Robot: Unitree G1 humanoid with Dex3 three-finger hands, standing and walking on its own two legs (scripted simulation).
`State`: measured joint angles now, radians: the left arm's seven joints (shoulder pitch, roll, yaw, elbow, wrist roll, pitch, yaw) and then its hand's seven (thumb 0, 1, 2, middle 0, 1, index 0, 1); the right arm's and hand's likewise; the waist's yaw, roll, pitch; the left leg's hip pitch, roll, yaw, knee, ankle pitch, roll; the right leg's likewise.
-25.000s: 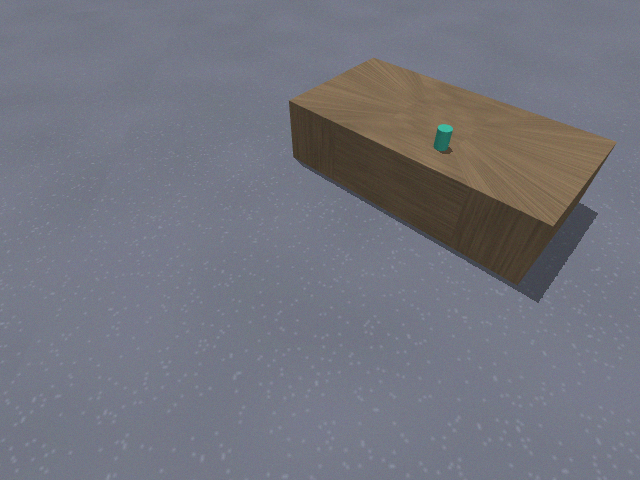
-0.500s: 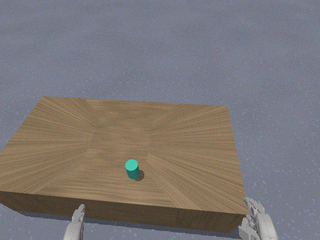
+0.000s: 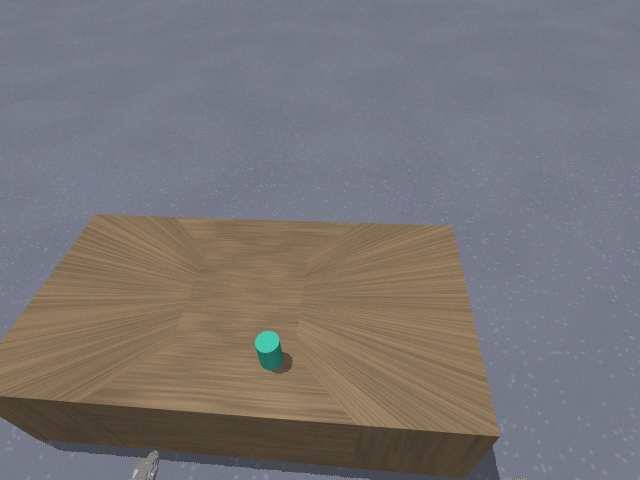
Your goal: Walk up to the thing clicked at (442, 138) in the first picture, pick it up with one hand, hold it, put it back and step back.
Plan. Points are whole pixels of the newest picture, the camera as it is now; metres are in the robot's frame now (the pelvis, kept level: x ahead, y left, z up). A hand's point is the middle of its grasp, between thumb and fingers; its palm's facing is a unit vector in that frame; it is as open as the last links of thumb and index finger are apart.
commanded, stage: home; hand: left
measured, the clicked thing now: (269, 350) +0.51 +0.17 -0.38
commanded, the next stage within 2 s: stand in 1.28 s
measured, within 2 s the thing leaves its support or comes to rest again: neither
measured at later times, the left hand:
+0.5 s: hand out of the picture +0.03 +0.25 -0.13, palm faces -0.01 -0.92 -0.39, open 17.5 cm
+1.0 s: hand out of the picture +0.04 +0.26 -0.13, palm faces -0.02 -0.93 -0.37, open 17.5 cm
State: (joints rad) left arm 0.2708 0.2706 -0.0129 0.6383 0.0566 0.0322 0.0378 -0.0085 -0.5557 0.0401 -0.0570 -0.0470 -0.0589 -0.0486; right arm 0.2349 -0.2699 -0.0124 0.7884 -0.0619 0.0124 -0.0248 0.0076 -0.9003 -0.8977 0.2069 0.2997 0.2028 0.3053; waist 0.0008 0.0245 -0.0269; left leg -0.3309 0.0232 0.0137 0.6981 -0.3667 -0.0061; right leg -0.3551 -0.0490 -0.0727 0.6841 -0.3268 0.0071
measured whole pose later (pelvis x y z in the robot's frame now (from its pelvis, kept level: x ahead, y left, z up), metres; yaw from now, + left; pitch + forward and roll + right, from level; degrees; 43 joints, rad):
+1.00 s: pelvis +0.00 +0.01 +0.03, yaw +0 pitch -3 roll +0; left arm 0.16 0.32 -0.02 1.16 0.03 0.00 0.02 0.00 -0.55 0.04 -0.06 -0.05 -0.06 -0.05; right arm 0.18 -0.33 0.01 1.10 -0.02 0.02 -0.01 0.00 -0.90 -0.90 0.20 0.30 0.20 0.30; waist 0.01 0.03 0.03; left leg -0.12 0.00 0.02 0.36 -0.19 0.00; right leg -0.15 -0.06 -0.08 0.37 -0.16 0.02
